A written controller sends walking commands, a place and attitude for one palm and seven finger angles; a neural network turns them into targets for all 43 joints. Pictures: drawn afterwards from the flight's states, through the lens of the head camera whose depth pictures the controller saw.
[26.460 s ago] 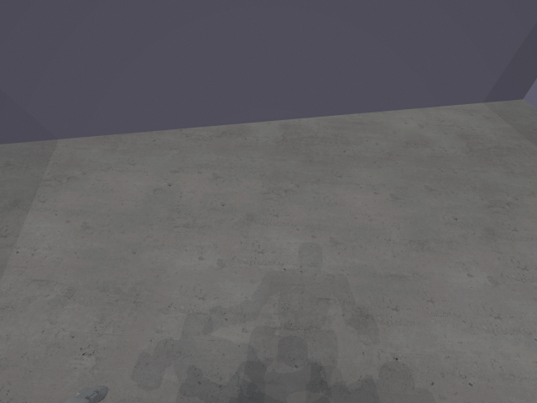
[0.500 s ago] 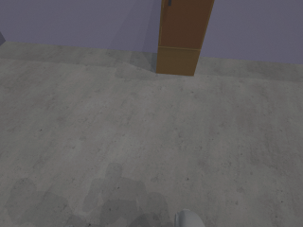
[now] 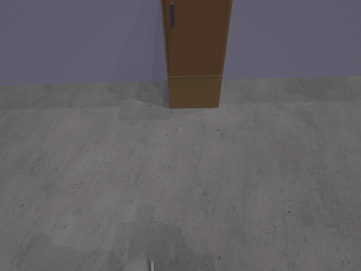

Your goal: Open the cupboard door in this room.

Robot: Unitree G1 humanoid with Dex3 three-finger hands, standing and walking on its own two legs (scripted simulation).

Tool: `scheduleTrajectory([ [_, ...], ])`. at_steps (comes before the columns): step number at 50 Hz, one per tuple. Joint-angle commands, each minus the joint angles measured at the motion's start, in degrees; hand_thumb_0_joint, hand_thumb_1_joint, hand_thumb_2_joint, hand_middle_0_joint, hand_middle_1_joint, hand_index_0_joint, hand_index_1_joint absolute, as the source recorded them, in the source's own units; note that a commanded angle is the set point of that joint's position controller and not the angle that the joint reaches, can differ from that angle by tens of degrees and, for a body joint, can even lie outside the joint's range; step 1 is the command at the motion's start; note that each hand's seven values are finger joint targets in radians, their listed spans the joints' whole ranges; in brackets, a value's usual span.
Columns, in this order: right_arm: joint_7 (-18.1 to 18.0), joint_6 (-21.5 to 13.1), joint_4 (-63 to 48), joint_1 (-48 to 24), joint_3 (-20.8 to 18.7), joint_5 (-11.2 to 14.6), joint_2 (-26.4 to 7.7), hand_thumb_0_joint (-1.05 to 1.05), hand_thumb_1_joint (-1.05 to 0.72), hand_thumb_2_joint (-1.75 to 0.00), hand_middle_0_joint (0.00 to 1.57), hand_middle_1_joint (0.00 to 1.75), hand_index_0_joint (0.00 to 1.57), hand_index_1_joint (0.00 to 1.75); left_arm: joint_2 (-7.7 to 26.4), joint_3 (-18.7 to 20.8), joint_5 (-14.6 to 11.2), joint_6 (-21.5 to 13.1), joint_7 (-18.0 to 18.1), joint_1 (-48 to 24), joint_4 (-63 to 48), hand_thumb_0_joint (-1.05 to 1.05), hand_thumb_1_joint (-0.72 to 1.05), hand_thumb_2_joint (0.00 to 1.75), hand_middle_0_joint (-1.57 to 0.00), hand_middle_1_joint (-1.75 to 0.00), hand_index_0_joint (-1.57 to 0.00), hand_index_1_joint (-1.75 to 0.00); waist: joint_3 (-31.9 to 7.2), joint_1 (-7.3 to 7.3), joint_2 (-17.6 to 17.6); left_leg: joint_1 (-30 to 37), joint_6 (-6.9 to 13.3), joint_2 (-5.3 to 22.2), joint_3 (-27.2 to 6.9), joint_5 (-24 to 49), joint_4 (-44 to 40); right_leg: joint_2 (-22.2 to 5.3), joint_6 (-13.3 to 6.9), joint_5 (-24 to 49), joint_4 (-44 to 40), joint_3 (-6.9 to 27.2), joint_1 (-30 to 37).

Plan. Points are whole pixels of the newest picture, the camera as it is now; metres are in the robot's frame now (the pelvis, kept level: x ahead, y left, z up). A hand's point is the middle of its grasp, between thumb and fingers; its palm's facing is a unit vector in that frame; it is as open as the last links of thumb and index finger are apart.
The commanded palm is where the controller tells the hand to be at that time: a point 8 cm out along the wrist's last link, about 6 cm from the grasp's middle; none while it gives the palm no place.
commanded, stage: turn or walk to find it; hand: left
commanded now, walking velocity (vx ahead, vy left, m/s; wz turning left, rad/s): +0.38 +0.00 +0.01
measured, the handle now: (172, 14) +1.42 +0.12 +0.00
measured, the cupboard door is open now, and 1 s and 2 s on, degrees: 0 0 0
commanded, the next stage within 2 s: stand and wait in 0.36 s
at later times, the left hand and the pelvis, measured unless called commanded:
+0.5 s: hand (105, 244) +0.22 +0.23 -0.18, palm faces +0.05 -0.98 -0.18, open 7.4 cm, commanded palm none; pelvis +0.22 +0.06 +0.00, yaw -1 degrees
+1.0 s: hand (139, 188) +0.39 +0.17 -0.17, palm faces +0.07 -0.98 -0.19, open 7.2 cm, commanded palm none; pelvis +0.31 +0.00 -0.01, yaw +1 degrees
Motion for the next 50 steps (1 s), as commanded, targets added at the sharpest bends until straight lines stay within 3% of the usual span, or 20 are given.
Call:
scheduleTrajectory([
  [1,0.86,-0.95,-3.42,-2.02,0.25,0.02,-1.66,0.0,-0.9,-0.9,0.2,0.3,0.2,0.3,4.67,0.23,0.22,-1.26,-0.16,6.53,0.24,0.0,0.9,0.9,-0.2,-0.3,-0.2,-0.3,5.03,1.41,-8.44,-5.87,-0.31,1.01,-0.86,2.97,-6.54,-17.15,-4.02,17.22,-11.69,12.27,2.35],
  [6,1.49,-1.62,-6.27,-11.35,1.21,0.23,-1.56,0.0,-0.9,-0.9,0.2,0.3,0.2,0.3,6.07,-0.02,0.3,-0.95,0.13,11.33,2.45,0.0,0.9,0.9,-0.2,-0.3,-0.2,-0.3,6.11,3.97,-6.53,-3.97,0.85,-1.46,2.58,2.56,-18.8,-17.37,-3.47,28.17,-9.73,10.77,9.41],
  [9,1.43,-2.0,-6.67,-13.0,1.45,0.28,-2.04,0.0,-0.9,-0.9,0.2,0.3,0.2,0.3,6.73,-0.01,0.42,-0.5,0.36,12.89,3.53,0.0,0.9,0.9,-0.2,-0.3,-0.2,-0.3,5.76,3.88,-7.15,0.11,2.29,-3.37,4.5,0.13,-23.26,-17.54,-2.89,36.33,-6.73,9.68,12.18],
  [11,0.71,-2.42,-4.97,-7.38,1.1,0.13,-3.16,0.0,-0.9,-0.9,0.2,0.3,0.2,0.3,7.21,0.06,0.34,-0.41,0.47,12.12,3.81,0.0,0.9,0.9,-0.2,-0.3,-0.2,-0.3,2.07,0.67,-6.5,10.31,3.74,-6.4,6.82,-0.58,-27.35,-16.77,-1.94,47.39,1.42,7.74,11.61],
  [12,0.28,-2.75,-2.63,0.51,0.41,-0.03,-5.09,0.0,-0.9,-0.9,0.2,0.3,0.2,0.3,7.92,0.11,0.18,-0.47,0.44,10.54,3.69,0.0,0.9,0.9,-0.2,-0.3,-0.2,-0.3,-2.12,-3.06,-4.64,21.33,4.49,-7.42,6.87,3.09,-30.68,-15.31,-0.33,47.8,10.32,5.61,8.19],
  [13,-0.21,-3.15,-0.1,9.7,-0.54,-0.47,-8.85,0.0,-0.9,-0.9,0.2,0.3,0.2,0.3,6.97,0.06,-0.29,-0.55,0.26,10.02,2.88,0.0,0.9,0.9,-0.2,-0.3,-0.2,-0.3,-8.34,-6.88,-0.26,37.75,6.5,-2.19,1.48,9.88,-32.13,-12.3,2.15,37.13,22.53,3.5,-1.96],
  [14,-0.73,-3.53,1.95,17.12,-2.12,-0.99,-15.02,0.0,-0.9,-0.9,0.2,0.3,0.2,0.3,3.55,-0.66,-0.92,-0.59,-0.38,12.34,1.89,0.0,0.9,0.9,-0.2,-0.3,-0.2,-0.3,-15.59,-8.06,13.28,54.03,13.07,14.04,-19.18,18.91,-33.01,-3.91,4.69,0.1,41.23,0.92,-19.19],
  [15,-1.04,-2.95,2.87,19.03,-2.09,0.2,-15.87,0.0,-0.9,-0.9,0.2,0.3,0.2,0.3,3.76,-0.85,-0.71,-0.98,-0.33,9.63,0.39,0.0,0.9,0.9,-0.2,-0.3,-0.2,-0.3,-16.21,-8.04,13.01,54.02,16.87,19.35,-25.35,24.69,-37.74,-2.87,3.92,-17.41,51.18,6.51,-24.83],
  [18,-1.25,-3.53,0.25,7.35,-0.46,0.32,-8.17,0.0,-0.9,-0.9,0.2,0.3,0.2,0.3,2.43,-0.03,0.09,0.49,-1.07,3.11,0.29,0.0,0.9,0.9,-0.2,-0.3,-0.2,-0.3,0.05,-3.3,0.7,31.77,13.35,14.92,-14.85,10.78,-44.84,-9.79,4.69,-7.62,52.63,9.29,-27.14],
  [22,-1.54,-4.32,1.06,4.91,0.94,0.82,-4.03,0.0,-0.9,-0.9,0.2,0.3,0.2,0.3,-1.43,-0.21,0.5,3.17,-0.87,7.86,1.39,0.0,0.9,0.9,-0.2,-0.3,-0.2,-0.3,2.8,1.77,3.4,19.8,10.2,8.4,-1.46,21.7,-47.11,-10.18,6.54,-1.86,45.34,7.02,-19.66],
  [27,-1.61,-3.93,0.61,4.85,0.63,0.69,-4.5,0.0,-0.9,-0.9,0.2,0.3,0.2,0.3,-1.07,-0.16,0.26,4.37,-0.75,3.43,-1.63,0.0,0.9,0.9,-0.2,-0.3,-0.2,-0.3,4.24,2.19,6.42,18.48,10.44,5.95,3.46,29.33,-46.07,-10.14,7.88,5.15,28.79,4.84,-17.0],
  [32,-1.97,-2.44,2.47,7.29,0.17,0.37,-5.88,0.0,-0.9,-0.9,0.2,0.3,0.2,0.3,0.43,-0.73,0.37,3.68,-0.38,0.3,-2.47,0.0,0.9,0.9,-0.2,-0.3,-0.2,-0.3,1.96,1.19,5.69,23.69,8.84,5.77,1.53,28.54,-37.94,-6.76,7.3,6.11,12.16,2.25,-8.71],
  [34,-1.95,-2.03,3.26,7.95,0.42,0.59,-4.61,0.0,-0.9,-0.9,0.2,0.3,0.2,0.3,2.89,-0.46,0.45,2.78,-0.1,5.08,-0.6,0.0,0.9,0.9,-0.2,-0.3,-0.2,-0.3,-0.7,3.61,1.09,23.16,5.19,2.95,2.73,19.21,-31.27,-8.0,7.54,17.5,2.48,3.15,-0.22],
  [35,-1.77,-2.0,3.41,10.0,0.86,0.92,-1.83,0.0,-0.9,-0.9,0.2,0.3,0.2,0.3,6.78,0.07,0.72,2.0,0.4,7.32,0.34,0.0,0.9,0.9,-0.2,-0.3,-0.2,-0.3,-4.25,3.78,-7.37,16.64,2.55,-0.44,4.37,4.97,-23.92,-15.56,5.5,34.01,2.83,11.51,8.51],
  [36,-1.66,-1.29,2.94,11.56,1.22,1.39,0.11,0.0,-0.9,-0.9,0.2,0.3,0.2,0.3,9.59,0.19,0.25,1.56,0.48,8.16,1.01,0.0,0.9,0.9,-0.2,-0.3,-0.2,-0.3,-5.14,2.72,-14.97,12.91,0.66,-5.33,5.0,-19.28,-17.77,-24.69,-0.16,46.11,0.45,18.85,9.89],
  [37,-2.13,-0.14,2.88,11.75,1.2,1.56,-0.69,0.0,-0.9,-0.9,0.2,0.3,0.2,0.3,9.92,-0.07,-0.12,1.71,0.42,7.16,0.56,0.0,0.9,0.9,-0.2,-0.3,-0.2,-0.3,-4.47,2.55,-13.83,15.0,0.71,-4.79,2.04,-26.16,-13.13,-26.79,-3.73,46.86,-2.03,18.31,5.68],
  [38,-2.22,0.71,3.31,11.74,1.41,1.49,-0.2,0.0,-0.9,-0.9,0.2,0.3,0.2,0.3,9.33,0.31,-0.15,1.52,0.66,3.5,0.31,0.0,0.9,0.9,-0.2,-0.3,-0.2,-0.3,-4.76,1.66,-17.41,16.03,0.63,-3.3,-0.31,-25.34,-11.29,-25.12,-4.49,39.94,-4.05,18.74,2.45],
  [42,-1.94,0.94,5.34,12.18,1.93,1.45,1.17,0.0,-0.9,-0.9,0.2,0.3,0.2,0.3,5.8,-0.19,0.05,2.84,1.34,-4.5,-1.26,0.0,0.9,0.9,-0.2,-0.3,-0.2,-0.3,-2.42,-0.45,-9.96,18.68,1.08,-3.15,-0.41,-15.66,-15.93,-19.67,-3.14,18.32,-6.48,11.89,-3.71],
  [47,-1.88,1.16,5.95,12.86,2.14,1.01,1.88,0.0,-0.9,-0.9,0.2,0.3,0.2,0.3,4.25,-0.32,-0.33,3.72,1.21,-4.59,-0.53,0.0,0.9,0.9,-0.2,-0.3,-0.2,-0.3,0.53,-0.69,-8.76,24.85,0.91,-3.86,1.58,-6.21,-30.1,-15.46,-0.47,-4.2,-8.95,10.26,-10.78],
  [50,-2.22,0.1,6.0,12.01,2.14,0.58,-0.57,0.0,-0.9,-0.9,0.2,0.3,0.2,0.3,1.35,-0.97,-0.84,4.26,0.89,-2.79,-0.58,0.0,0.9,0.9,-0.2,-0.3,-0.2,-0.3,3.2,0.25,1.53,21.07,3.2,1.03,-5.38,-5.83,-42.84,-9.79,4.16,-3.26,-4.22,7.46,-10.1],
])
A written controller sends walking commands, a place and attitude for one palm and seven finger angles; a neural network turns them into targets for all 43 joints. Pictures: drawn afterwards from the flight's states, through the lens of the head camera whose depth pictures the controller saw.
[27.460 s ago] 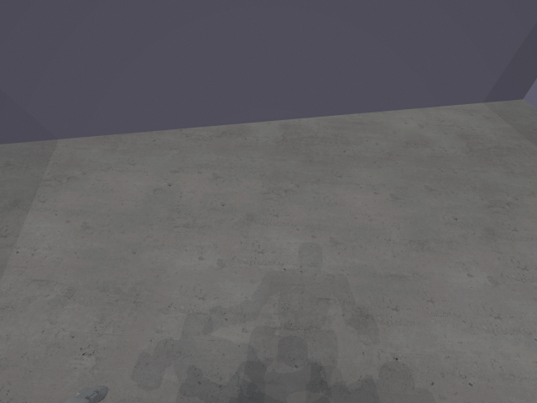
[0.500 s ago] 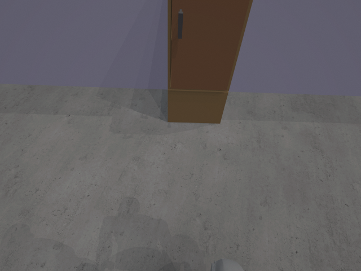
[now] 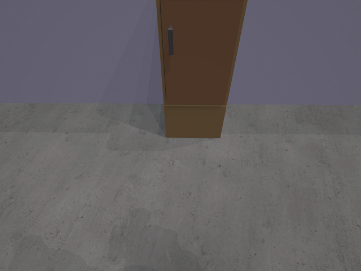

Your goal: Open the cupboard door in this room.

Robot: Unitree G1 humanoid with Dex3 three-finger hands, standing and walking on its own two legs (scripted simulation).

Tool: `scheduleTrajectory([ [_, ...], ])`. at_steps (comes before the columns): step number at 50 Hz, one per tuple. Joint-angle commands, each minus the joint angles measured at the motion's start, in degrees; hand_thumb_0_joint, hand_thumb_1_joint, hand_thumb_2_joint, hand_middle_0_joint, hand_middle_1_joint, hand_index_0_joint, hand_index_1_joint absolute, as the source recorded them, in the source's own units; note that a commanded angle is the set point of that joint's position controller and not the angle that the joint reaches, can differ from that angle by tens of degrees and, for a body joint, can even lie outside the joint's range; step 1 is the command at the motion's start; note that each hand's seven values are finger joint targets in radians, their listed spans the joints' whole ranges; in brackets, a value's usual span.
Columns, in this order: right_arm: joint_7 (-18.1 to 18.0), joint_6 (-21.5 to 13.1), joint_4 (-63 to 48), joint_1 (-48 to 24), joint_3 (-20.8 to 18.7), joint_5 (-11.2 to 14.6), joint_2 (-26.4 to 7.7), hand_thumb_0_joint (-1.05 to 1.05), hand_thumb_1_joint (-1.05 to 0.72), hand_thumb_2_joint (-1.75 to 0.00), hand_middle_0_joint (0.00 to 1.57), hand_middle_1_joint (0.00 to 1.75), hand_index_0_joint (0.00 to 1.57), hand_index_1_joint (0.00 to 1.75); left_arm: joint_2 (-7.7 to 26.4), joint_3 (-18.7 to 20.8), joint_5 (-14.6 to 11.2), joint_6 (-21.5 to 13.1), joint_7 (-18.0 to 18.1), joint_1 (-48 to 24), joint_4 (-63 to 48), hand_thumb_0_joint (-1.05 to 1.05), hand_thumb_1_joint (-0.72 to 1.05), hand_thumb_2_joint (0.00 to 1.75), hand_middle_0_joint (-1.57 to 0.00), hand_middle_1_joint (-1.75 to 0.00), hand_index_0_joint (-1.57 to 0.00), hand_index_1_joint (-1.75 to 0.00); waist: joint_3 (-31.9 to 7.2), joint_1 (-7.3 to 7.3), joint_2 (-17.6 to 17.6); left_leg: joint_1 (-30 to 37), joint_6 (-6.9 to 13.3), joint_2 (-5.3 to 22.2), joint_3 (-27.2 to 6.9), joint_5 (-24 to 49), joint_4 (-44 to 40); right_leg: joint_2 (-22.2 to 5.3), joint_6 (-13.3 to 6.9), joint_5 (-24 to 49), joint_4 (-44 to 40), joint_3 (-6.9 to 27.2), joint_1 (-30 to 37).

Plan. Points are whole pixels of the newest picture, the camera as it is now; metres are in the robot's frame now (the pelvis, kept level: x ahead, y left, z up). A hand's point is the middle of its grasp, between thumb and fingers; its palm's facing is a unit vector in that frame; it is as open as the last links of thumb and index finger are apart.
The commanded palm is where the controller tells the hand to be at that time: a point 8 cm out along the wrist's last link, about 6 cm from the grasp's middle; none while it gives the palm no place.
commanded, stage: stand and wait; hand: left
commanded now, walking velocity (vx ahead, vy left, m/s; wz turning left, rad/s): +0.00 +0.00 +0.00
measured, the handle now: (170, 40) +1.11 +0.10 +0.01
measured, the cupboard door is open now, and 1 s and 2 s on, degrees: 0 0 0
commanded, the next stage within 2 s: turn or walk to find it in 0.26 s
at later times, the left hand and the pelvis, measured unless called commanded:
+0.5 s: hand out of the picture -0.02 +0.16 -0.17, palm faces +0.05 -0.99 -0.13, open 7.4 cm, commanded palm none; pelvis +0.04 +0.01 +0.01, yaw -2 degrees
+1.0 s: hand out of the picture +0.06 +0.19 -0.17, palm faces +0.02 -0.98 -0.18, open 7.4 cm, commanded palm none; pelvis +0.07 +0.03 +0.01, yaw -2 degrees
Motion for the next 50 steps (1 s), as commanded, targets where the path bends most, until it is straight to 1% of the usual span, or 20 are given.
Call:
scheduleTrajectory([
  [1,-0.67,-1.17,-0.12,5.74,-0.4,-0.31,-5.1,0.0,-0.9,-0.9,0.2,0.3,0.2,0.3,4.06,0.63,-0.02,0.33,-0.43,4.74,-0.69,0.0,0.9,0.9,-0.2,-0.3,-0.2,-0.3,3.08,1.57,2.06,-5.51,2.62,5.68,-6.9,-3.19,-15.37,-5.74,2.76,-4.87,-9.63,9.06,2.61],
  [2,-0.48,-1.21,-0.34,3.26,-0.45,-0.09,-5.14,0.0,-0.9,-0.9,0.2,0.3,0.2,0.3,4.57,0.82,0.38,0.61,-0.42,5.84,-0.04,0.0,0.9,0.9,-0.2,-0.3,-0.2,-0.3,2.88,2.62,3.47,-7.65,2.42,4.99,-6.95,-4.36,-16.11,-5.73,3.22,-4.5,-9.13,8.66,5.46],
  [4,-0.5,-1.52,-0.56,2.62,-0.11,0.04,-4.12,0.0,-0.9,-0.9,0.2,0.3,0.2,0.3,4.83,0.43,0.42,0.25,-0.38,7.79,1.11,0.0,0.9,0.9,-0.2,-0.3,-0.2,-0.3,3.46,2.61,3.76,-6.67,1.96,3.81,-4.84,-1.52,-16.82,-6.27,3.12,0.01,-8.88,8.95,7.29],
  [6,-0.65,-1.56,-0.31,3.77,0.04,0.2,-3.71,0.0,-0.9,-0.9,0.2,0.3,0.2,0.3,5.0,-0.04,0.24,-0.15,-0.33,8.95,2.0,0.0,0.9,0.9,-0.2,-0.3,-0.2,-0.3,2.98,1.99,2.64,-3.62,1.73,3.02,-3.22,2.09,-15.74,-6.91,2.81,2.27,-10.08,9.35,7.15],
  [7,-0.65,-1.4,-0.24,4.31,0.1,0.28,-3.76,0.0,-0.9,-0.9,0.2,0.3,0.2,0.3,5.17,-0.17,0.21,-0.18,-0.28,9.15,2.2,0.0,0.9,0.9,-0.2,-0.3,-0.2,-0.3,4.15,1.85,1.62,-3.17,1.6,2.92,-2.96,2.05,-15.63,-6.99,2.81,1.58,-10.59,9.48,6.46],
  [11,-0.69,-1.08,0.15,5.5,0.21,0.32,-3.77,0.0,-0.9,-0.9,0.2,0.3,0.2,0.3,4.94,-0.66,0.27,-0.47,-0.16,10.88,3.21,0.0,0.9,0.9,-0.2,-0.3,-0.2,-0.3,4.66,0.97,-2.42,-0.28,1.79,2.27,-2.03,2.37,-15.19,-7.28,2.79,-1.37,-12.61,10.53,4.01],
  [13,-0.73,-1.12,0.19,5.82,0.34,0.37,-3.95,0.0,-0.9,-0.9,0.2,0.3,0.2,0.3,4.69,-0.75,0.28,-0.52,-0.08,11.68,3.49,0.0,0.9,0.9,-0.2,-0.3,-0.2,-0.3,4.52,0.82,-2.36,0.24,1.96,2.34,-2.04,2.37,-15.29,-7.1,2.83,-1.48,-12.59,10.5,3.72],
  [16,-0.66,-1.02,0.78,7.75,0.17,-0.12,-3.8,0.0,-0.9,-0.9,0.2,0.3,0.2,0.3,4.49,-0.48,0.48,-0.55,-0.34,13.22,4.26,0.0,0.9,0.9,-0.2,-0.3,-0.2,-0.3,3.64,0.43,-4.09,1.48,2.08,1.12,-0.46,-3.98,-14.0,-6.74,2.98,-11.41,-13.37,11.05,2.11],
  [18,-0.48,-0.97,0.63,8.47,-0.3,-0.28,-4.25,0.0,-0.9,-0.9,0.2,0.3,0.2,0.3,4.81,0.3,0.81,-0.33,-0.64,13.95,3.92,0.0,0.9,0.9,-0.2,-0.3,-0.2,-0.3,3.43,0.35,-3.64,0.41,2.8,1.06,-0.47,-10.59,-13.39,-6.38,2.42,-18.57,-11.9,11.05,0.58],
  [19,-0.52,-0.97,0.57,8.2,-0.34,-0.29,-4.05,0.0,-0.9,-0.9,0.2,0.3,0.2,0.3,4.14,0.27,0.89,-0.2,-0.65,14.09,3.86,0.0,0.9,0.9,-0.2,-0.3,-0.2,-0.3,5.13,0.41,-2.67,-0.58,3.08,1.35,-1.01,-10.83,-13.93,-6.03,2.44,-17.85,-11.34,11.07,-0.92],
  [22,-0.8,-1.54,0.6,8.06,0.14,0.08,-3.11,0.0,-0.9,-0.9,0.2,0.3,0.2,0.3,2.46,-0.18,0.77,-0.46,-0.56,15.39,4.32,0.0,0.9,0.9,-0.2,-0.3,-0.2,-0.3,6.66,0.78,-0.39,-1.44,3.41,2.35,-2.02,-5.49,-14.3,-5.74,2.32,-8.61,-9.02,10.05,-0.23],
  [23,-0.96,-1.83,0.76,8.15,0.42,0.19,-2.5,0.0,-0.9,-0.9,0.2,0.3,0.2,0.3,1.93,-0.43,0.74,-0.67,-0.48,16.21,4.61,0.0,0.9,0.9,-0.2,-0.3,-0.2,-0.3,6.69,0.88,-0.13,-1.33,3.42,2.47,-1.76,-1.9,-13.85,-5.97,2.18,-4.24,-8.54,10.07,0.75],
  [26,-1.38,-2.38,1.54,8.94,0.94,0.39,-1.68,0.0,-0.9,-0.9,0.2,0.3,0.2,0.3,1.36,-0.87,0.4,-1.05,-0.13,17.49,5.64,0.0,0.9,0.9,-0.2,-0.3,-0.2,-0.3,5.41,0.9,-1.47,0.0,3.12,2.46,-1.1,7.32,-12.33,-6.44,1.87,5.59,-7.17,9.85,3.79],
  [30,-1.87,-2.76,2.54,9.95,1.16,0.45,-1.77,0.0,-0.9,-0.9,0.2,0.3,0.2,0.3,1.23,-1.08,0.19,-1.07,0.28,17.56,5.88,0.0,0.9,0.9,-0.2,-0.3,-0.2,-0.3,2.97,0.96,-1.2,2.09,3.01,2.82,-1.2,16.47,-11.82,-6.45,2.01,14.03,-5.04,8.77,6.99],
  [33,-2.08,-2.82,2.93,10.14,1.08,0.43,-1.81,0.0,-0.9,-0.9,0.2,0.3,0.2,0.3,1.4,-0.98,0.18,-0.97,0.51,17.11,5.62,0.0,0.9,0.9,-0.2,-0.3,-0.2,-0.3,1.71,0.98,-0.56,3.1,2.94,2.92,-1.08,20.43,-11.48,-6.48,1.95,16.46,-4.17,8.23,8.32],
  [34,-2.14,-2.77,3.11,10.14,1.1,0.45,-1.82,0.0,-0.9,-0.9,0.2,0.3,0.2,0.3,1.49,-1.03,0.16,-0.86,0.57,16.78,5.5,0.0,0.9,0.9,-0.2,-0.3,-0.2,-0.3,2.38,0.99,-0.5,3.03,2.9,2.94,-1.02,20.73,-11.65,-6.42,1.98,16.25,-4.09,8.08,8.24],
  [37,-2.26,-2.64,3.1,9.96,0.94,0.5,-1.98,0.0,-0.9,-0.9,0.2,0.3,0.2,0.3,1.78,-1.11,0.09,-0.72,0.68,16.16,5.48,0.0,0.9,0.9,-0.2,-0.3,-0.2,-0.3,1.91,0.98,-0.48,3.73,2.91,2.99,-1.13,22.93,-11.27,-6.45,1.87,17.53,-3.68,8.09,8.62],
  [42,-2.33,-2.38,3.03,9.58,0.76,0.52,-1.99,0.0,-0.9,-0.9,0.2,0.3,0.2,0.3,1.96,-1.1,0.23,-0.48,0.74,15.82,5.17,0.0,0.9,0.9,-0.2,-0.3,-0.2,-0.3,3.13,0.93,-0.66,3.78,2.87,2.9,-0.9,23.6,-11.32,-6.61,1.95,18.5,-3.61,7.97,8.5],
  [47,-2.24,-2.32,2.79,8.9,0.52,0.47,-2.4,0.0,-0.9,-0.9,0.2,0.3,0.2,0.3,2.41,-0.93,0.32,-0.4,0.74,15.09,4.64,0.0,0.9,0.9,-0.2,-0.3,-0.2,-0.3,2.6,0.84,-1.52,4.46,2.9,2.83,-1.11,23.58,-11.56,-6.58,2.02,17.95,-3.81,7.9,8.67],
  [50,-2.13,-2.28,2.64,8.28,0.5,0.45,-2.62,0.0,-0.9,-0.9,0.2,0.3,0.2,0.3,2.86,-0.91,0.33,-0.38,0.68,14.64,4.43,0.0,0.9,0.9,-0.2,-0.3,-0.2,-0.3,3.09,0.81,-1.57,4.23,2.83,2.78,-1.11,21.55,-12.17,-6.7,2.09,16.75,-4.41,8.08,8.61],
])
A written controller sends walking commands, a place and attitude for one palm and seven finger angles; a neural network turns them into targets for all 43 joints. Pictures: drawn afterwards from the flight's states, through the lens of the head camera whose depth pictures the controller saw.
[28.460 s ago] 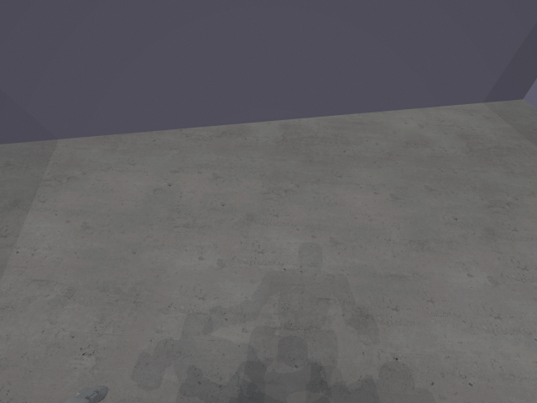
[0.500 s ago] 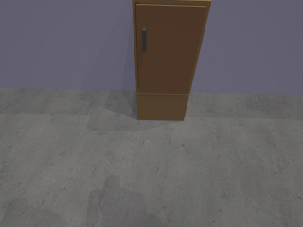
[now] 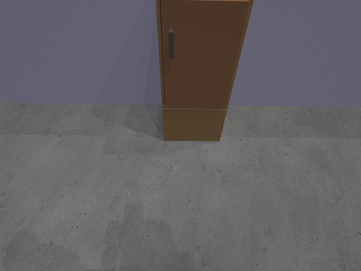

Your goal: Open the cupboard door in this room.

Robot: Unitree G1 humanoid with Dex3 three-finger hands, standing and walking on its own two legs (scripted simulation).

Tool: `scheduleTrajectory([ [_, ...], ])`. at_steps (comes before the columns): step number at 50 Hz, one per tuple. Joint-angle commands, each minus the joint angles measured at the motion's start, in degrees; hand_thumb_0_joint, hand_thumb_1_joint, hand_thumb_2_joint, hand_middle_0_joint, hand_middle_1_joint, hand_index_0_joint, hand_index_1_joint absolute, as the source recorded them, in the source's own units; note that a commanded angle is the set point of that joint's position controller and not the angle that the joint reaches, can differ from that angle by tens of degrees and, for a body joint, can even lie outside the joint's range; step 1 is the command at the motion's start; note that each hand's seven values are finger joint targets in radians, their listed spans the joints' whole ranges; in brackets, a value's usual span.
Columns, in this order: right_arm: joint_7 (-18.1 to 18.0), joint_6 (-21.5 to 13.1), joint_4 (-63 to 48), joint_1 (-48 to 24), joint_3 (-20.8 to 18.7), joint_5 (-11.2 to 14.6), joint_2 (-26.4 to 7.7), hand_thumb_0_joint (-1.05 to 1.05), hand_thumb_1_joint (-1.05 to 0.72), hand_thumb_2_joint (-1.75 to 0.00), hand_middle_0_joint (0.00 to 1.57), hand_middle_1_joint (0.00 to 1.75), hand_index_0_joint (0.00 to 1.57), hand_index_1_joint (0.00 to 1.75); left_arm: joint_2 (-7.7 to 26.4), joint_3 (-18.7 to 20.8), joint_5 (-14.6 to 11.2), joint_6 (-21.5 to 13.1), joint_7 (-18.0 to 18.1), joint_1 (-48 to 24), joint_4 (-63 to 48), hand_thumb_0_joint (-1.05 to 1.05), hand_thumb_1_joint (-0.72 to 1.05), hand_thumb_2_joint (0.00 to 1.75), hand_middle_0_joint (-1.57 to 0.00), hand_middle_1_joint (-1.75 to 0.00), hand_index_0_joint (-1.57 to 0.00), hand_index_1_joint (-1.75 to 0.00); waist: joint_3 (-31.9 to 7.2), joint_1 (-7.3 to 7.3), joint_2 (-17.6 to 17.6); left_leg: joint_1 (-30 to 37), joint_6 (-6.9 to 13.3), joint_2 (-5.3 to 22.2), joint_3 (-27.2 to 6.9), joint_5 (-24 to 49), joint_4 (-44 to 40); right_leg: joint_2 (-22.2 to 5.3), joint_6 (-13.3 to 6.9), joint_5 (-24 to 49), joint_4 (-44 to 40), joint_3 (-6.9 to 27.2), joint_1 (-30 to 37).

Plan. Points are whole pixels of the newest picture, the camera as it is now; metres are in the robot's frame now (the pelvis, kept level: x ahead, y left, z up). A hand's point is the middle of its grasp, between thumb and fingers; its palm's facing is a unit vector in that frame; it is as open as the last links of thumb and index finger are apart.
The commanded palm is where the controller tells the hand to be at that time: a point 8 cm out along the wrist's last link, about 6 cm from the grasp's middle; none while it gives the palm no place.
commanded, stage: look at it before walking up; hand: left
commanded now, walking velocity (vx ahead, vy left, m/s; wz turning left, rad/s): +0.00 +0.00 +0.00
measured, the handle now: (171, 42) +1.04 +0.11 +0.00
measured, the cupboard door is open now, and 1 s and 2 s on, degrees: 0 0 0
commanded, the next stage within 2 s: walk to a spot facing it in 0.58 s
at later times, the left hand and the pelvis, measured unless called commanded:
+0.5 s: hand out of the picture -0.04 +0.16 -0.18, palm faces +0.05 -0.99 -0.15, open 7.4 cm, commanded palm none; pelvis -0.02 +0.00 +0.00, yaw +0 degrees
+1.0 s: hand out of the picture -0.01 +0.17 -0.18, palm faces -0.06 -0.97 -0.22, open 7.4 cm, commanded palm none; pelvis -0.03 -0.01 -0.01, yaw -8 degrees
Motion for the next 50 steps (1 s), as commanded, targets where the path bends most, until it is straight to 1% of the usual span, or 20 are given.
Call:
scheduleTrajectory([
  [1,-0.46,-0.42,0.01,6.45,-0.82,-0.02,-5.14,0.0,-0.9,-0.9,0.2,0.3,0.2,0.3,3.55,0.59,0.1,-0.26,-0.27,5.3,-0.49,0.0,0.9,0.9,-0.2,-0.3,-0.2,-0.3,2.82,-0.06,0.29,-5.16,1.37,5.62,-4.28,23.23,-3.58,-4.94,-1.28,20.79,-1.99,4.99,2.77],
  [7,-0.28,-0.32,-0.32,5.49,-0.86,0.06,-5.65,0.0,-0.9,-0.9,0.2,0.3,0.2,0.3,4.05,0.58,0.17,-0.13,-0.35,4.77,-0.65,0.0,0.9,0.9,-0.2,-0.3,-0.2,-0.3,4.11,0.0,0.91,-6.01,1.41,5.41,-4.57,19.39,-4.65,-4.82,-1.06,16.79,-3.29,5.23,2.37],
  [12,-0.21,-0.52,-0.59,5.23,-0.95,0.07,-6.26,0.0,-0.9,-0.9,0.2,0.3,0.2,0.3,4.56,0.74,0.2,-0.27,-0.43,4.46,-0.78,0.0,0.9,0.9,-0.2,-0.3,-0.2,-0.3,2.98,0.01,0.83,-5.72,1.5,5.32,-4.81,18.94,-4.87,-4.99,-1.1,16.67,-3.73,5.29,3.19],
  [19,-0.1,-0.42,-0.85,4.71,-0.94,0.07,-6.48,0.0,-0.9,-0.9,0.2,0.3,0.2,0.3,4.64,0.66,0.23,-0.22,-0.51,4.51,-0.66,0.0,0.9,0.9,-0.2,-0.3,-0.2,-0.3,4.8,0.06,1.02,-6.84,1.6,5.2,-5.02,13.67,-5.98,-5.08,-1.08,12.92,-5.23,5.76,2.04],
  [25,-0.01,-0.57,-1.23,4.52,-1.23,0.03,-7.29,0.0,-0.9,-0.9,0.2,0.3,0.2,0.3,5.3,0.85,0.26,-0.43,-0.55,4.21,-1.01,0.0,0.9,0.9,-0.2,-0.3,-0.2,-0.3,3.76,0.01,0.26,-6.47,1.71,5.16,-5.41,13.26,-6.01,-5.08,-1.28,13.11,-5.32,5.94,2.25],
  [27,0.0,-0.65,-1.3,4.5,-1.32,0.1,-7.72,0.0,-0.9,-0.9,0.2,0.3,0.2,0.3,5.73,1.0,0.33,-0.48,-0.59,3.74,-1.16,0.0,0.9,0.9,-0.2,-0.3,-0.2,-0.3,4.0,0.01,0.7,-7.08,1.74,5.21,-5.56,13.36,-6.14,-5.15,-1.3,12.98,-5.39,5.77,2.57],
  [30,0.04,-0.71,-1.44,4.05,-1.44,0.02,-8.12,0.0,-0.9,-0.9,0.2,0.3,0.2,0.3,5.99,1.05,0.33,-0.57,-0.62,3.84,-1.28,0.0,0.9,0.9,-0.2,-0.3,-0.2,-0.3,3.78,0.08,0.12,-6.76,1.8,5.21,-5.55,12.89,-6.22,-5.27,-1.37,13.05,-5.49,5.93,2.34],
  [34,0.15,-0.69,-1.64,3.66,-1.52,0.04,-8.64,0.0,-0.9,-0.9,0.2,0.3,0.2,0.3,6.7,1.15,0.37,-0.51,-0.69,3.2,-1.62,0.0,0.9,0.9,-0.2,-0.3,-0.2,-0.3,4.63,0.09,0.41,-7.55,1.84,5.25,-5.72,11.01,-6.81,-5.24,-1.31,11.12,-5.91,5.96,1.85],
  [36,-0.07,-0.26,-1.45,4.24,-1.3,-0.1,-6.77,0.0,-0.9,-0.9,0.2,0.3,0.2,0.3,4.88,1.01,0.38,0.17,-0.67,3.37,-1.46,0.0,0.9,0.9,-0.2,-0.3,-0.2,-0.3,4.8,-0.11,1.11,-6.95,1.42,5.64,-4.58,12.16,-5.42,-4.91,-1.3,13.43,-4.68,6.9,0.29],
  [37,-0.24,0.07,-1.48,4.29,-1.47,-0.14,-6.78,0.0,-0.9,-0.9,0.2,0.3,0.2,0.3,4.99,1.3,0.4,0.57,-0.68,3.19,-1.6,0.0,0.9,0.9,-0.2,-0.3,-0.2,-0.3,4.67,-0.07,1.12,-6.63,1.38,5.89,-4.05,12.44,-4.17,-4.8,-1.34,14.33,-3.59,7.12,-0.68],
  [38,-0.38,0.38,-1.71,3.88,-1.78,-0.18,-7.15,0.0,-0.9,-0.9,0.2,0.3,0.2,0.3,5.5,1.68,0.45,0.97,-0.82,2.73,-1.88,0.0,0.9,0.9,-0.2,-0.3,-0.2,-0.3,5.19,-0.12,1.77,-6.56,1.37,6.31,-3.44,11.89,-3.32,-4.74,-1.41,14.57,-2.57,7.42,-2.21],
  [40,-0.59,0.91,-2.57,3.46,-2.46,-0.25,-8.33,0.0,-0.9,-0.9,0.2,0.3,0.2,0.3,6.53,2.57,0.58,1.6,-1.18,1.21,-3.09,0.0,0.9,0.9,-0.2,-0.3,-0.2,-0.3,4.81,-0.46,1.61,-6.68,1.57,7.58,-3.2,10.88,-2.11,-4.04,-1.59,14.71,0.24,7.73,-4.53],
  [42,-0.75,1.27,-4.13,2.43,-3.34,-0.34,-10.16,0.0,-0.9,-0.9,0.2,0.3,0.2,0.3,6.87,3.35,0.74,2.22,-1.57,-0.06,-4.69,0.0,0.9,0.9,-0.2,-0.3,-0.2,-0.3,4.19,-0.55,3.63,-6.13,2.71,10.03,-4.8,10.12,-2.37,-2.46,-1.44,12.42,4.94,7.3,-7.82],
  [43,-0.84,1.41,-4.82,1.7,-3.86,-0.5,-11.06,0.0,-0.9,-0.9,0.2,0.3,0.2,0.3,6.7,3.69,0.94,2.65,-1.87,-0.5,-5.67,0.0,0.9,0.9,-0.2,-0.3,-0.2,-0.3,4.67,-0.42,4.98,-6.21,4.0,12.22,-6.08,9.33,-3.33,-1.31,-1.03,8.75,8.79,6.48,-10.4],
  [45,-0.85,1.26,-5.86,1.12,-4.69,-0.82,-12.54,0.0,-0.9,-0.9,0.2,0.3,0.2,0.3,5.63,4.24,1.32,3.38,-2.43,-1.98,-7.84,0.0,0.9,0.9,-0.2,-0.3,-0.2,-0.3,4.76,-0.87,9.2,-5.74,8.19,17.98,-8.73,11.05,-5.74,0.4,-0.23,-7.6,21.56,4.66,-15.54],
  [46,-0.66,1.08,-6.28,0.94,-4.79,-1.04,-12.87,0.0,-0.9,-0.9,0.2,0.3,0.2,0.3,5.21,4.45,1.44,3.61,-2.61,-2.5,-8.89,0.0,0.9,0.9,-0.2,-0.3,-0.2,-0.3,4.82,-1.06,10.32,-4.22,10.1,19.97,-9.59,10.32,-6.92,0.21,-0.04,-12.7,26.24,4.6,-18.69],
  [47,-0.48,0.88,-6.9,1.15,-4.99,-1.13,-13.0,0.0,-0.9,-0.9,0.2,0.3,0.2,0.3,5.43,4.84,1.49,3.69,-2.86,-3.65,-9.96,0.0,0.9,0.9,-0.2,-0.3,-0.2,-0.3,4.81,-1.36,9.58,-3.58,11.04,21.36,-10.37,6.41,-7.75,-0.86,-0.07,-13.98,28.22,5.51,-20.83],
  [48,-0.24,0.7,-7.28,0.35,-5.28,-1.33,-13.43,0.0,-0.9,-0.9,0.2,0.3,0.2,0.3,5.2,4.95,1.63,3.6,-3.31,-5.0,-11.13,0.0,0.9,0.9,-0.2,-0.3,-0.2,-0.3,5.96,-1.27,8.73,-3.99,11.05,21.9,-9.86,2.7,-8.39,-1.85,-0.06,-13.72,27.52,5.57,-21.86],
  [49,0.0,0.53,-7.78,-0.79,-5.48,-1.56,-13.85,0.0,-0.9,-0.9,0.2,0.3,0.2,0.3,4.76,5.08,1.69,3.28,-3.8,-5.6,-12.01,0.0,0.9,0.9,-0.2,-0.3,-0.2,-0.3,6.63,-0.99,8.34,-5.02,10.37,21.65,-8.5,0.87,-8.17,-2.4,-0.05,-13.23,25.24,4.85,-20.64],
  [50,0.27,0.46,-8.31,-2.02,-5.66,-1.69,-14.24,0.0,-0.9,-0.9,0.2,0.3,0.2,0.3,4.57,5.12,1.62,2.94,-4.19,-5.15,-12.34,0.0,0.9,0.9,-0.2,-0.3,-0.2,-0.3,6.73,-0.54,8.44,-6.82,9.37,21.0,-6.79,-0.16,-7.14,-2.41,-0.03,-12.79,22.54,3.62,-17.51],
])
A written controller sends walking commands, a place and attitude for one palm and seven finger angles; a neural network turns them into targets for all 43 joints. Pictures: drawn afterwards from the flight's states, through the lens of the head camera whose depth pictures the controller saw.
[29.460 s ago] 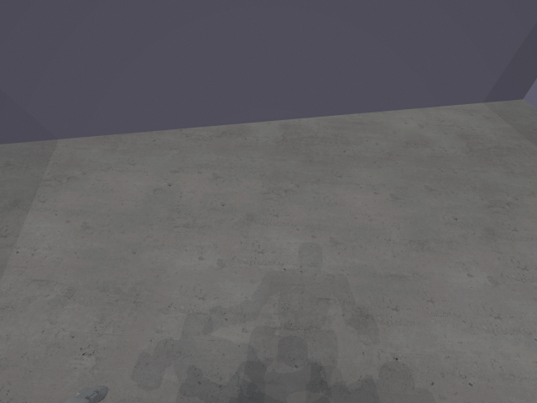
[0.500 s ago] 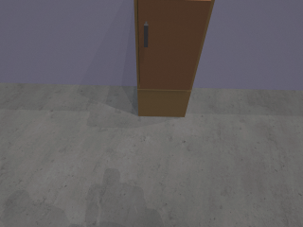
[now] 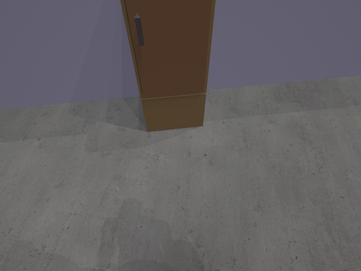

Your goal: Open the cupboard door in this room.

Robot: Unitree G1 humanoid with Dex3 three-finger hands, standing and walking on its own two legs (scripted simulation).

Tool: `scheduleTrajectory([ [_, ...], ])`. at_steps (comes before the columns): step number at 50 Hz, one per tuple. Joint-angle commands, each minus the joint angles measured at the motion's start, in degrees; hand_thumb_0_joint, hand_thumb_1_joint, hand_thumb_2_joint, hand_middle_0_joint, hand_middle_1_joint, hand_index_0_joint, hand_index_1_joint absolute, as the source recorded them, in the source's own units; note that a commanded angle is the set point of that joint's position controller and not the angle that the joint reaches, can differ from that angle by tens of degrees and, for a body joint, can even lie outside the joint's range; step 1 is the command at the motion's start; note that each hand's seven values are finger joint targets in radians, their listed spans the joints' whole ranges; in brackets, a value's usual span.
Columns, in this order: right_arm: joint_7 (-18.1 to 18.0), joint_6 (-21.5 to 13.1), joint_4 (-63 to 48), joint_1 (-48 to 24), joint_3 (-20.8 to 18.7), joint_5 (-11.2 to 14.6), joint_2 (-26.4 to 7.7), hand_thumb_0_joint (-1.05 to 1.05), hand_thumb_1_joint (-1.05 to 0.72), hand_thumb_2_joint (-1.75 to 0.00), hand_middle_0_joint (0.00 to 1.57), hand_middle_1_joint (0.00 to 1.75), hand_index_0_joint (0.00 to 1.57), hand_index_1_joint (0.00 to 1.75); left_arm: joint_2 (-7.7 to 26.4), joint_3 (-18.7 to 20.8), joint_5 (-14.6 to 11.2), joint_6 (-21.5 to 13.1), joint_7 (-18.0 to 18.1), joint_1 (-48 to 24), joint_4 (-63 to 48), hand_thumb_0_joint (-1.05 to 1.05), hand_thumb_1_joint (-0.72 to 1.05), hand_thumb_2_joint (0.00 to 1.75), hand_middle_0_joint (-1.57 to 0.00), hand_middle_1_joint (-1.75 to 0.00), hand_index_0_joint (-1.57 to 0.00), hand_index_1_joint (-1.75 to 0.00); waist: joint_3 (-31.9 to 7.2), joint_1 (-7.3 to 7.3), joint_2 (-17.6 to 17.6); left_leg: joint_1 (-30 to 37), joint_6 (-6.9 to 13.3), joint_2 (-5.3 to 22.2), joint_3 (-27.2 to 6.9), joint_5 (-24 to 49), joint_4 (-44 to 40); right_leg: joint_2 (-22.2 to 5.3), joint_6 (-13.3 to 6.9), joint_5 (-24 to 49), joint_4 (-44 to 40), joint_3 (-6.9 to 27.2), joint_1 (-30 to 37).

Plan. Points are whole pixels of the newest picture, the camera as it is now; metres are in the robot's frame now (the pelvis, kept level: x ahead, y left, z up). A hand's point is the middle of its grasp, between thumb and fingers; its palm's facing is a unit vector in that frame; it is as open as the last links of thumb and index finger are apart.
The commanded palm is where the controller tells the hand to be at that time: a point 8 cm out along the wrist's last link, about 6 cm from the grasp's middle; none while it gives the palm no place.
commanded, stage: walk to a spot facing it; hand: left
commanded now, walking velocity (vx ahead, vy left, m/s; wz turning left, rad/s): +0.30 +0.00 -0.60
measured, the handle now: (139, 29) +1.04 +0.26 +0.01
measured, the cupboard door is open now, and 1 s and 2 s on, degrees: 0 0 0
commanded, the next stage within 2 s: turn to face it in 0.48 s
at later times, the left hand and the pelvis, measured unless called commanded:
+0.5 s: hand out of the picture +0.10 +0.13 -0.14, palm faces -0.07 -0.98 -0.21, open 7.4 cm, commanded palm none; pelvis +0.14 -0.04 +0.02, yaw -11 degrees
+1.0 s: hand (144, 157) +0.47 +0.17 -0.15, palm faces -0.11 -0.98 -0.18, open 7.4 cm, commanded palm none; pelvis +0.31 +0.00 +0.02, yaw -8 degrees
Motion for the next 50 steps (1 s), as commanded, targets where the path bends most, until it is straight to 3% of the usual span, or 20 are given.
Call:
scheduleTrajectory([
  [1,-0.03,-1.25,-3.83,-0.66,-2.66,-0.61,-11.53,0.0,-0.9,-0.9,0.2,0.3,0.2,0.3,2.64,1.36,0.16,-2.22,-1.66,-1.43,-6.9,0.0,0.9,0.9,-0.2,-0.3,-0.2,-0.3,2.8,0.08,8.47,-5.18,8.38,18.45,-11.89,2.61,-12.33,-2.1,-0.19,-1.48,-3.33,-1.27,-1.01],
  [3,0.62,-1.04,-5.22,-3.66,-2.66,-0.45,-12.04,0.0,-0.9,-0.9,0.2,0.3,0.2,0.3,3.65,1.81,0.05,-3.1,-1.77,9.25,-3.74,0.0,0.9,0.9,-0.2,-0.3,-0.2,-0.3,-0.78,5.38,0.47,-12.3,4.68,13.81,-6.08,-1.36,1.98,1.58,-0.88,4.85,-13.93,-4.56,13.77],
  [4,1.26,-1.06,-6.97,-4.09,-2.11,0.52,-9.46,0.0,-0.9,-0.9,0.2,0.3,0.2,0.3,9.3,2.59,0.41,-4.26,-1.28,16.35,-1.8,0.0,0.9,0.9,-0.2,-0.3,-0.2,-0.3,-3.25,8.33,-15.88,-21.04,1.3,6.74,-0.62,-3.53,21.88,-6.08,-3.89,-0.78,-26.62,10.77,21.99],
  [5,1.83,-1.27,-11.19,-9.0,-1.16,0.42,-6.38,0.0,-0.9,-0.9,0.2,0.3,0.2,0.3,14.61,3.0,-0.38,-4.93,-0.16,19.44,-0.69,0.0,0.9,0.9,-0.2,-0.3,-0.2,-0.3,-1.58,8.84,-27.52,-35.27,-1.34,-1.64,-4.26,-15.86,37.79,-17.43,-9.31,7.04,-35.11,36.14,23.74],
  [6,1.97,-1.29,-12.51,-10.66,-1.44,0.34,-8.3,0.0,-0.9,-0.9,0.2,0.3,0.2,0.3,14.31,3.2,-1.05,-5.23,0.84,18.38,-1.78,0.0,0.9,0.9,-0.2,-0.3,-0.2,-0.3,-0.57,7.52,-18.3,-37.17,-0.92,0.18,-11.98,-12.09,42.03,-19.86,-12.91,6.53,-37.52,39.14,22.36],
  [9,2.64,-1.69,-11.09,-11.38,-1.96,-0.15,-8.84,0.0,-0.9,-0.9,0.2,0.3,0.2,0.3,10.78,2.21,-0.83,-6.37,0.73,8.15,-4.95,0.0,0.9,0.9,-0.2,-0.3,-0.2,-0.3,2.32,2.81,-2.97,-35.16,-1.26,4.18,-14.81,1.96,42.42,-15.96,-12.47,-0.61,-36.1,31.79,13.6],
  [11,2.96,-1.26,-9.51,-8.82,-1.95,-0.3,-8.1,0.0,-0.9,-0.9,0.2,0.3,0.2,0.3,9.97,1.68,-0.64,-7.15,0.48,7.05,-5.41,0.0,0.9,0.9,-0.2,-0.3,-0.2,-0.3,0.4,0.88,0.26,-31.82,-2.34,3.83,-13.98,7.09,39.36,-12.47,-10.55,7.33,-35.96,24.63,12.3],
  [15,3.03,-1.1,-9.63,-8.48,-1.59,-0.2,-7.6,0.0,-0.9,-0.9,0.2,0.3,0.2,0.3,9.57,1.34,-0.69,-8.21,0.24,10.22,-3.99,0.0,0.9,0.9,-0.2,-0.3,-0.2,-0.3,-1.89,0.68,-2.87,-34.22,-3.57,2.96,-13.85,11.91,36.32,-9.07,-8.46,23.65,-34.32,17.72,17.77],
  [22,3.12,-1.62,-13.0,-17.37,-0.63,0.15,-7.43,0.0,-0.9,-0.9,0.2,0.3,0.2,0.3,8.15,0.4,-0.31,-8.49,0.97,15.09,-1.88,0.0,0.9,0.9,-0.2,-0.3,-0.2,-0.3,0.5,3.01,-6.05,-39.0,-3.79,2.17,-12.69,12.21,28.53,-9.22,-9.36,40.59,-31.95,16.97,24.22],
  [27,3.22,-2.49,-15.1,-22.89,0.27,0.54,-6.61,0.0,-0.9,-0.9,0.2,0.3,0.2,0.3,8.72,0.19,-0.04,-7.78,1.55,15.82,-1.24,0.0,0.9,0.9,-0.2,-0.3,-0.2,-0.3,0.96,4.47,-6.94,-33.47,-2.42,-0.38,-9.71,9.21,15.72,-8.92,-9.87,51.63,-29.37,17.37,26.56],
  [29,2.9,-2.95,-14.64,-20.4,0.43,0.71,-6.65,0.0,-0.9,-0.9,0.2,0.3,0.2,0.3,9.72,0.41,-0.18,-7.63,1.76,13.66,-1.91,0.0,0.9,0.9,-0.2,-0.3,-0.2,-0.3,-1.24,2.86,-8.05,-25.99,-1.19,-2.73,-8.63,8.29,8.83,-8.02,-8.93,60.02,-25.67,16.23,26.19],
  [31,1.92,-3.58,-9.48,-7.14,0.26,0.65,-7.76,0.0,-0.9,-0.9,0.2,0.3,0.2,0.3,10.14,0.27,-0.9,-8.08,2.12,11.22,-1.38,0.0,0.9,0.9,-0.2,-0.3,-0.2,-0.3,-8.34,-2.78,-7.01,-9.84,0.38,-5.91,-6.73,17.58,-1.2,-4.97,-5.29,66.74,-15.36,11.67,25.64],
  [32,1.57,-3.85,-6.23,2.36,-0.25,0.52,-10.63,0.0,-0.9,-0.9,0.2,0.3,0.2,0.3,9.82,0.15,-1.43,-8.16,2.3,10.89,-0.87,0.0,0.9,0.9,-0.2,-0.3,-0.2,-0.3,-14.94,-6.08,-3.75,4.86,1.59,-1.14,-10.89,30.72,-2.74,-3.44,-2.93,55.42,-5.07,9.88,19.91],
  [33,1.16,-4.16,-4.57,9.36,-1.21,-0.05,-15.48,0.0,-0.9,-0.9,0.2,0.3,0.2,0.3,6.65,-0.4,-2.33,-8.37,2.23,13.83,-1.09,0.0,0.9,0.9,-0.2,-0.3,-0.2,-0.3,-22.35,-7.32,8.28,20.71,8.22,12.96,-26.03,57.48,2.71,2.99,-0.44,23.87,10.49,5.44,5.12],
  [34,1.03,-3.35,-3.38,11.59,-1.23,0.65,-16.58,0.0,-0.9,-0.9,0.2,0.3,0.2,0.3,4.09,-1.45,-2.57,-8.47,2.2,15.64,-1.14,0.0,0.9,0.9,-0.2,-0.3,-0.2,-0.3,-24.46,-5.95,13.16,22.47,15.01,22.07,-35.0,80.04,-0.26,5.79,-0.5,-10.91,23.55,6.32,-0.94],
  [35,0.74,-2.7,-3.52,7.97,-0.59,1.27,-14.8,0.0,-0.9,-0.9,0.2,0.3,0.2,0.3,5.17,-1.2,-1.93,-7.54,2.79,13.7,-1.03,0.0,0.9,0.9,-0.2,-0.3,-0.2,-0.3,-18.43,-4.3,9.19,15.83,16.65,21.63,-33.14,79.01,-2.75,2.9,-0.51,-10.07,25.51,9.26,-2.43],
  [38,0.25,-3.49,-3.74,1.22,0.92,0.7,-8.58,0.0,-0.9,-0.9,0.2,0.3,0.2,0.3,4.51,-0.86,-0.97,-6.12,1.9,5.54,-1.93,0.0,0.9,0.9,-0.2,-0.3,-0.2,-0.3,-4.9,-1.0,8.19,-2.39,13.31,13.09,-27.15,60.79,-9.58,-1.54,1.79,-4.14,20.01,5.81,-2.57],
  [40,0.25,-3.66,-3.58,0.68,0.76,0.8,-8.7,0.0,-0.9,-0.9,0.2,0.3,0.2,0.3,4.03,-0.63,-0.9,-4.82,1.45,4.98,-2.4,0.0,0.9,0.9,-0.2,-0.3,-0.2,-0.3,-5.82,0.44,6.92,-4.6,10.52,9.53,-23.28,59.43,-10.3,-1.14,2.61,-0.26,16.5,4.22,-0.59],
  [44,0.37,-3.02,-4.18,2.35,-0.57,0.91,-10.17,0.0,-0.9,-0.9,0.2,0.3,0.2,0.3,5.08,0.49,-0.4,-2.95,1.37,2.57,-3.8,0.0,0.9,0.9,-0.2,-0.3,-0.2,-0.3,-8.48,1.0,5.66,-2.92,7.57,7.94,-24.72,53.64,-11.06,-0.92,4.45,6.63,19.79,3.91,-5.01],
  [50,0.66,-1.83,-4.39,5.57,-1.43,0.54,-11.29,0.0,-0.9,-0.9,0.2,0.3,0.2,0.3,6.62,0.54,-0.53,-2.37,1.37,-7.89,-8.2,0.0,0.9,0.9,-0.2,-0.3,-0.2,-0.3,-5.95,-1.27,7.21,-1.48,8.47,7.48,-29.87,45.62,-10.87,-1.59,5.95,7.04,17.57,4.85,-10.2],
])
